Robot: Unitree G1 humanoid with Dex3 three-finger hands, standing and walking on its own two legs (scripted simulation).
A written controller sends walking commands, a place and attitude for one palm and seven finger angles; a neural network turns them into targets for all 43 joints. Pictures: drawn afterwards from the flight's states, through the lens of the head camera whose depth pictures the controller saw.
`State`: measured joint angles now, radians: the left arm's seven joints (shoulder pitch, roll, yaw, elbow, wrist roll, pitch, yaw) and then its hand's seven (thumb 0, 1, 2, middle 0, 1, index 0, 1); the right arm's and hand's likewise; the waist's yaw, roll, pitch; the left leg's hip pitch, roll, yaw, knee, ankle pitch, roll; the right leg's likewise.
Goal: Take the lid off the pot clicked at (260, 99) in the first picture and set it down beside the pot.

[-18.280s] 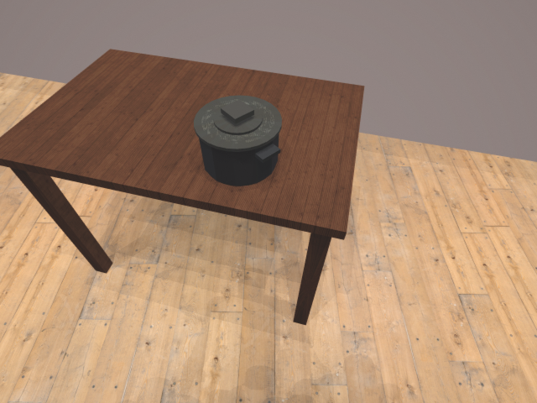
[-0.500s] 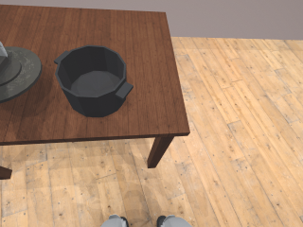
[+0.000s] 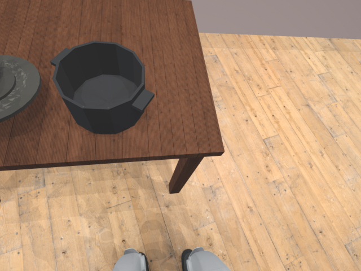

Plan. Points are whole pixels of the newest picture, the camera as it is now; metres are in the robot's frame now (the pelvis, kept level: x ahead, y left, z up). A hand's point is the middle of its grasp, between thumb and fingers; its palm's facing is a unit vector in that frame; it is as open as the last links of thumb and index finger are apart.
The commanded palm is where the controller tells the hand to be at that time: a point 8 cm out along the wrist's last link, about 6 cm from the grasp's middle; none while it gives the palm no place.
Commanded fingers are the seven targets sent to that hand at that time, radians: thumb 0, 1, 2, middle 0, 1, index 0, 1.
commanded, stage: lower the lid onto the table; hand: left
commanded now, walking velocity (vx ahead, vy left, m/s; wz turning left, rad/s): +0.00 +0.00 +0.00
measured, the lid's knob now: out of the picture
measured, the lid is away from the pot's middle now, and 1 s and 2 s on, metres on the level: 0.23 0.22 0.23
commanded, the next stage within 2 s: open the fingers wide in 1.32 s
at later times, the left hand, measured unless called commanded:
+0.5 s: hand out of the picture +0.49 +0.35 +0.06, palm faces -0.49 -0.17 -0.86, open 8.8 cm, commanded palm +0.56 +0.35 +0.11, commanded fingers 0.00 0.59 1.03 -0.68 -1.05 -0.65 -1.00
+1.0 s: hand out of the picture +0.49 +0.34 +0.03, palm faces -0.51 -0.13 -0.85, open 8.8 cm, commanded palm +0.57 +0.34 +0.07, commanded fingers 0.00 0.59 1.03 -0.68 -1.05 -0.65 -1.00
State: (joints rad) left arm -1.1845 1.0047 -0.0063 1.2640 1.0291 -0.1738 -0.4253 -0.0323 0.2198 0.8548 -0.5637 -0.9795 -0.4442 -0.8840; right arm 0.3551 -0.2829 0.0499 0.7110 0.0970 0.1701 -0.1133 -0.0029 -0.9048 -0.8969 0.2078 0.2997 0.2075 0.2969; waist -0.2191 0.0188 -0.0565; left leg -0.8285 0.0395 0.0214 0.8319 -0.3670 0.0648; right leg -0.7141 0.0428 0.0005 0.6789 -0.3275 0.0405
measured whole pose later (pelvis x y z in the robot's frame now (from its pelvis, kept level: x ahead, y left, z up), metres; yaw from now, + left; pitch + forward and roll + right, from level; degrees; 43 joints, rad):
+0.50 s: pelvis -0.01 +0.00 -0.01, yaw +0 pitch +22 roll -6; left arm -1.20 1.00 0.01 1.27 1.05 -0.17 -0.40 -0.03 0.22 0.86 -0.56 -0.98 -0.44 -0.88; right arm 0.35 -0.27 0.06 0.70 0.08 0.20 -0.10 0.00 -0.90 -0.90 0.21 0.30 0.21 0.30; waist -0.23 0.03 -0.06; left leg -0.91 0.04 0.01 0.90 -0.38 0.07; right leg -0.79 0.05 -0.01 0.74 -0.34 0.04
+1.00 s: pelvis -0.02 +0.00 -0.02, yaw +0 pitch +24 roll -7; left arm -1.16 1.00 0.01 1.24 1.05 -0.20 -0.38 -0.03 0.22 0.86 -0.57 -0.98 -0.44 -0.88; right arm 0.34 -0.27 0.07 0.69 0.08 0.19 -0.12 0.00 -0.90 -0.90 0.21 0.30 0.21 0.30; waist -0.24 0.03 -0.06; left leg -0.99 0.05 0.00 0.96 -0.39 0.07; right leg -0.86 0.05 -0.02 0.80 -0.36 0.04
